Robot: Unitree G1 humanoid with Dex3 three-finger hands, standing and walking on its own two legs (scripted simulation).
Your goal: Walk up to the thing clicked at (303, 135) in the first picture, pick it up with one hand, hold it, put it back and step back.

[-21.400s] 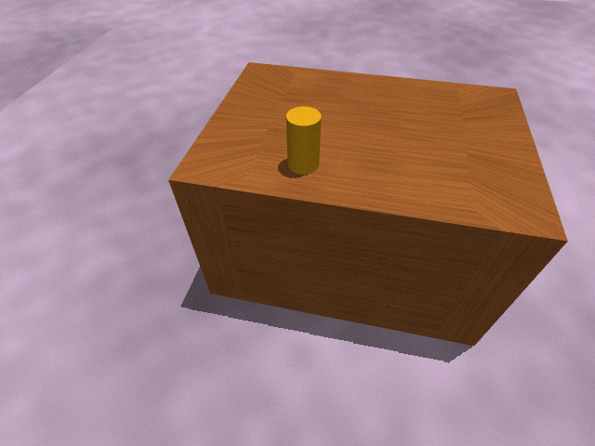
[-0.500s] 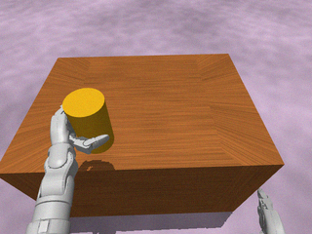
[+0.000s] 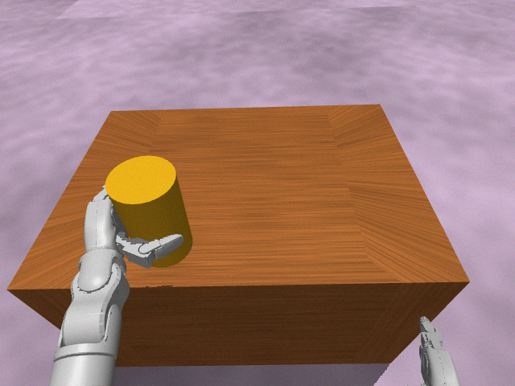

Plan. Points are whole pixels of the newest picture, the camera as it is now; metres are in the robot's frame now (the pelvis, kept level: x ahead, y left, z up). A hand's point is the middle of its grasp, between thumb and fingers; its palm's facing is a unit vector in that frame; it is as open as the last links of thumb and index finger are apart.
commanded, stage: hold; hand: left
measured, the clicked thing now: (155, 215) +0.35 +0.16 +0.12
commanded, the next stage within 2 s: none
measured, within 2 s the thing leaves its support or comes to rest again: neither
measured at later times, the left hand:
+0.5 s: hand (143, 220) +0.33 +0.17 +0.13, palm faces +0.18 -0.98 -0.03, open 11.8 cm
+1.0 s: hand (140, 223) +0.32 +0.17 +0.14, palm faces +0.18 -0.98 -0.02, open 11.8 cm
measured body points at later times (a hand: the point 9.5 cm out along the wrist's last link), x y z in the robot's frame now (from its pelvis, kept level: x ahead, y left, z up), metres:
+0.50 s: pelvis +0.01 +0.00 +0.01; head +0.00 -0.01 +0.46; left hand +0.31 +0.22 +0.14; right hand +0.17 -0.25 -0.06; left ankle +0.01 +0.13 -0.71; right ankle -0.01 -0.13 -0.71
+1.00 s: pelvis +0.01 +0.00 +0.01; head +0.00 -0.02 +0.46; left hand +0.30 +0.22 +0.15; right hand +0.18 -0.25 -0.06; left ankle +0.01 +0.13 -0.71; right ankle -0.01 -0.13 -0.71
